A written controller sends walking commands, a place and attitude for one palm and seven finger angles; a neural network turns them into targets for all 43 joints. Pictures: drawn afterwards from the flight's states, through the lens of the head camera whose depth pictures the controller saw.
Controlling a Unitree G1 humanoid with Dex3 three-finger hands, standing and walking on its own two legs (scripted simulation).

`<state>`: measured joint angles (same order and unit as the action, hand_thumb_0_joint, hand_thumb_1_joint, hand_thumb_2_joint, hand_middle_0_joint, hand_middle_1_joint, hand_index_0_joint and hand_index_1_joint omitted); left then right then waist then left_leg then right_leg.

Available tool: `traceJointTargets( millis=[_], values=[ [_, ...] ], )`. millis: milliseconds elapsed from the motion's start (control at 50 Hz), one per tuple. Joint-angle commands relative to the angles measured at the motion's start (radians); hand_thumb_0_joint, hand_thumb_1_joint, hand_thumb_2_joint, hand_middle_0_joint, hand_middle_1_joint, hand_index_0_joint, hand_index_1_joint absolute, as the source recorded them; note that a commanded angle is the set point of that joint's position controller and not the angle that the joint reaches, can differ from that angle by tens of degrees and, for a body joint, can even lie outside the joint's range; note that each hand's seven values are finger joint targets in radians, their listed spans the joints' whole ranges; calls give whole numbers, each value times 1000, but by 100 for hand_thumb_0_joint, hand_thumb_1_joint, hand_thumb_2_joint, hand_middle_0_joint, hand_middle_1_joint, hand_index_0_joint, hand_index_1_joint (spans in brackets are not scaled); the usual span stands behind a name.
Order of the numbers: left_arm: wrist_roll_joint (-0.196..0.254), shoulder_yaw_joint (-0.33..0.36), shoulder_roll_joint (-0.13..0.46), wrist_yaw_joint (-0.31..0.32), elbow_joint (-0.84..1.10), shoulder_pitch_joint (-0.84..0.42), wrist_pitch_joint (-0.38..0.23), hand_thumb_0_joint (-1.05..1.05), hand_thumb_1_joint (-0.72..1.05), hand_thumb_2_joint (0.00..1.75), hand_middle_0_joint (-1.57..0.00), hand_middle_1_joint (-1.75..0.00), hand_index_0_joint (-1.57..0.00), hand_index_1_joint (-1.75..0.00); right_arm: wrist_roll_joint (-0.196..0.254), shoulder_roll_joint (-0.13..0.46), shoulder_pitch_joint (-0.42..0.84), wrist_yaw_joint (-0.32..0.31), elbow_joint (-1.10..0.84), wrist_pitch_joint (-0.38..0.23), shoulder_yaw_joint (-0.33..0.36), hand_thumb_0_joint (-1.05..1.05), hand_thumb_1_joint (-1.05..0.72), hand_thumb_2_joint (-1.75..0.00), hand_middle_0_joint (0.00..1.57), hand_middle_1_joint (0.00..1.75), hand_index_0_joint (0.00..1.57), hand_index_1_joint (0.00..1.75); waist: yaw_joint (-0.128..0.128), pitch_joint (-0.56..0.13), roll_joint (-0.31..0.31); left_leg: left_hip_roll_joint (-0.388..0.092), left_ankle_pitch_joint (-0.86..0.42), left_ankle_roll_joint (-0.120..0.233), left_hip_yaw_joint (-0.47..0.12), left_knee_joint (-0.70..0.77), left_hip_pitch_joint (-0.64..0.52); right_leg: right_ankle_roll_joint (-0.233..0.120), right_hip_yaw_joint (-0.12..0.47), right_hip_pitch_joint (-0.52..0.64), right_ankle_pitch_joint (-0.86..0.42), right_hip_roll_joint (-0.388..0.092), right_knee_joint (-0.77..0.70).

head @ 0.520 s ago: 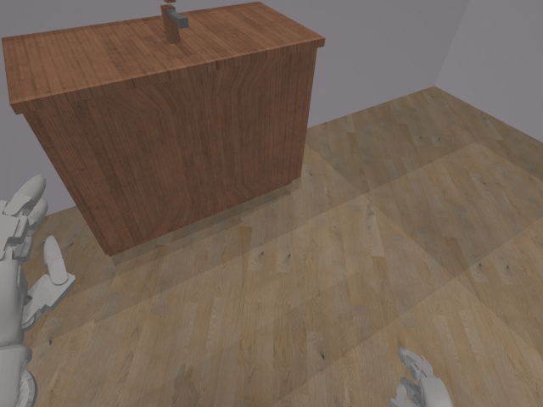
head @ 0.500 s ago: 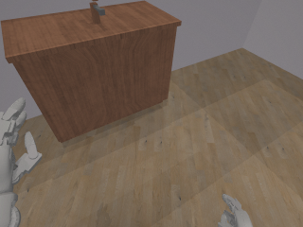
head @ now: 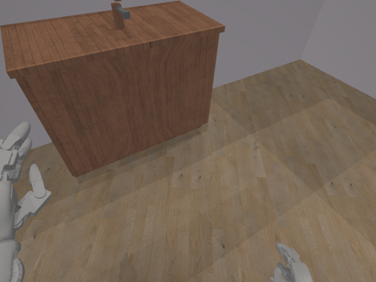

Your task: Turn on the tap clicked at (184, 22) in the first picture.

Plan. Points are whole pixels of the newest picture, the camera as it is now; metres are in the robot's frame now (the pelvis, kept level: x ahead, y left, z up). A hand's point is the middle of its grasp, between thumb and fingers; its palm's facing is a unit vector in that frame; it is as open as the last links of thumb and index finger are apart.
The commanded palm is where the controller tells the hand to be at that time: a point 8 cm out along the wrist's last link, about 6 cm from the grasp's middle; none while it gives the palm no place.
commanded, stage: walk to a spot facing it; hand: left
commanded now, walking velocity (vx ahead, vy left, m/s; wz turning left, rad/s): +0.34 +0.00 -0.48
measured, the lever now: (126, 14) +1.10 +0.34 +0.13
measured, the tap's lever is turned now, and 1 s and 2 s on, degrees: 0 0 0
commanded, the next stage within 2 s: turn to face it in 1.46 s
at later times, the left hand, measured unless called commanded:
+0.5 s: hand (132, 153) +0.30 +0.13 +0.16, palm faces +0.23 -0.88 -0.40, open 7.4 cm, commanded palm +0.25 +0.19 +0.18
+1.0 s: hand (167, 89) +0.48 +0.09 +0.18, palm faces +0.19 -0.90 -0.38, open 7.4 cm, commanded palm +0.43 +0.14 +0.18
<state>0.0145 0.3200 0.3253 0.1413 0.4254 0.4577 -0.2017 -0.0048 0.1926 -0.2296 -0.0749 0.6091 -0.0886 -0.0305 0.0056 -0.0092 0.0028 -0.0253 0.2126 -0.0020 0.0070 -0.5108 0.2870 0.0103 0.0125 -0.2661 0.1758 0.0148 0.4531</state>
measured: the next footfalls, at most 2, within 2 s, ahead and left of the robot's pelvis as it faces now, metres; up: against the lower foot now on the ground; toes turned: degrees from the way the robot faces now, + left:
left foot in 0.82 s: +0.29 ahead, +0.03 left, +0.00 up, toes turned -1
right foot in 1.20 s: +0.35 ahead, -0.31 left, +0.00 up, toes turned -25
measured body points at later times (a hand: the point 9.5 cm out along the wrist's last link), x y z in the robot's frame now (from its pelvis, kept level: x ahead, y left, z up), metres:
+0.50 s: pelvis +0.05 -0.06 -0.01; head +0.05 -0.07 +0.44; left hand +0.28 +0.18 +0.18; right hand +0.15 -0.31 -0.11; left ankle +0.05 +0.09 -0.65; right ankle +0.03 -0.11 -0.74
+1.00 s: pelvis +0.20 -0.09 -0.01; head +0.21 -0.09 +0.44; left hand +0.46 +0.13 +0.20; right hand +0.33 -0.33 -0.09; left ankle +0.25 +0.03 -0.74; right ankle +0.17 -0.19 -0.65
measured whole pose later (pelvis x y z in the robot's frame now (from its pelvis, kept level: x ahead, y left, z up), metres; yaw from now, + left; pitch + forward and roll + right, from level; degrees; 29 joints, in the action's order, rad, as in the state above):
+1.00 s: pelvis +0.20 -0.09 -0.01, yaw -14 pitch -1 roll +1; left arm 0.02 0.37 0.37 0.14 0.49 0.40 -0.20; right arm -0.01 0.12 -0.17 -0.05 0.60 -0.09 -0.04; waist -0.01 0.02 -0.03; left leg -0.10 0.28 0.00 0.21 -0.56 0.25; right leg 0.00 -0.04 -0.53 0.42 -0.05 1.20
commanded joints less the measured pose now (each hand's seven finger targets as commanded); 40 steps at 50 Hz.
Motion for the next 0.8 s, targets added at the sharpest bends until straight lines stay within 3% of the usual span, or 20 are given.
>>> traceJointTargets(
  millis=[0,60,100,160,220,260,280,300,320,340,360,380,400,440,460,520,700,740,760,780],
  values=[
    [0,98,164,20,217,-92,-65,0,90,90,-20,-30,-20,-30,2,125,99,-6,-155,-53,55,0,-90,-90,20,30,20,30,-4,-88,23,-54,161,14,-14,108,22,-23,79,40,138,-59,-72],
    [-1,94,160,24,248,-120,-61,0,90,90,-20,-30,-20,-30,-2,136,109,-15,-166,-46,62,0,-90,-90,20,30,20,30,-8,-54,87,-103,430,42,-57,142,16,-42,85,-83,367,-40,-19],
    [-9,86,144,31,243,-141,-61,0,90,90,-20,-30,-20,-30,-2,135,102,-21,-164,-46,54,0,-90,-90,20,30,20,30,-14,-16,172,-188,550,84,-175,225,39,-31,20,-131,354,11,118],
    [-14,97,159,34,237,-164,-68,0,90,90,-20,-30,-20,-30,-5,126,77,-25,-146,-60,61,0,-90,-90,20,30,20,30,-26,-23,217,-315,433,158,-295,248,-60,-12,-66,-213,294,14,336],
    [-15,64,130,24,213,-136,-59,0,90,90,-20,-30,-20,-30,-11,132,73,-7,-137,-60,63,0,-90,-90,20,30,20,30,-21,-28,236,-313,273,150,-175,198,-39,-8,-98,-156,332,-6,316],
    [-15,64,139,21,226,-161,-54,0,90,90,-20,-30,-20,-30,-9,131,85,0,-138,-62,59,0,-90,-90,20,30,20,30,-14,-18,241,-284,233,111,-66,137,25,-9,-145,-45,290,0,198],
    [-19,65,150,20,214,-171,-53,0,90,90,-20,-30,-20,-30,-11,130,92,4,-138,-58,57,0,-90,-90,20,30,20,30,-4,-12,198,-266,240,90,-31,64,100,-17,-140,53,246,-6,113],
    [-22,76,161,18,184,-154,-51,0,90,90,-20,-30,-20,-30,-9,124,91,8,-133,-53,58,0,-90,-90,20,30,20,30,8,-14,99,-210,278,58,43,-93,179,-52,-59,136,228,-47,16],
    [-26,93,195,20,169,-154,-45,0,90,90,-20,-30,-20,-30,-3,103,92,12,-140,-42,58,0,-90,-90,20,30,20,30,11,-11,-183,-90,326,11,138,-393,349,-149,293,204,329,-226,-125],
    [-9,111,218,26,164,-165,-38,0,90,90,-20,-30,-20,-30,2,111,139,9,-159,-46,56,0,-90,-90,20,30,20,30,23,19,-330,-11,388,-22,98,-648,491,-235,618,199,290,-400,-253],
    [-11,110,211,26,184,-201,-46,0,90,90,-20,-30,-20,-30,-1,128,148,16,-151,-44,68,0,-90,-90,20,30,20,30,4,14,-234,-46,310,-25,-9,-723,490,-241,616,174,351,-407,-270],
    [-8,138,229,23,183,-154,-58,0,90,90,-20,-30,-20,-30,-2,123,125,15,-146,-44,65,0,-90,-90,20,30,20,30,-3,30,-133,-77,247,-28,-30,-730,477,-249,571,152,360,-382,-263],
    [-6,152,239,21,190,-87,-70,0,90,90,-20,-30,-20,-30,-2,114,115,15,-133,-34,52,0,-90,-90,20,30,20,30,-6,28,-46,-86,194,-34,-24,-747,478,-251,498,157,255,-352,-238],
    [-2,184,252,21,238,-27,-94,0,90,90,-20,-30,-20,-30,-4,102,115,15,-121,-11,44,0,-90,-90,20,30,20,30,-8,-14,13,-90,126,-42,1,-725,477,-227,327,201,-30,-299,-189],
    [-1,184,247,20,269,-38,-102,0,90,90,-20,-30,-20,-30,-1,95,124,16,-123,-3,43,0,-90,-90,20,30,20,30,-12,-54,18,-98,117,-44,7,-674,470,-217,256,248,-128,-286,-164],
    [4,192,240,29,272,-26,-111,0,90,90,-20,-30,-20,-30,-3,96,109,14,-134,-3,51,0,-90,-90,20,30,20,30,-8,-75,-32,-95,79,-37,50,-502,423,-207,178,258,-264,-251,-147],
    [19,168,213,37,234,-4,-80,0,90,90,-20,-30,-20,-30,11,107,91,11,-179,-24,72,0,-90,-90,20,30,20,30,27,-82,-118,-38,58,6,187,-112,239,-178,148,308,-409,-231,-73],
    [19,162,213,40,257,-39,-80,0,90,90,-20,-30,-20,-30,8,111,67,5,-176,-26,74,0,-90,-90,20,30,20,30,6,-111,-103,-1,-18,22,238,3,51,-136,94,249,-500,-196,42],
    [21,147,206,38,257,-47,-79,0,90,90,-20,-30,-20,-30,9,120,59,-3,-173,-27,82,0,-90,-90,20,30,20,30,-16,-142,-68,-1,-98,41,228,61,-129,-96,54,158,-514,-170,173],
    [24,151,218,39,295,-77,-89,0,90,90,-20,-30,-20,-30,9,131,53,-8,-177,-25,85,0,-90,-90,20,30,20,30,-38,-189,11,-73,-149,91,117,71,-351,-47,21,-4,-436,-134,338]
  ],
)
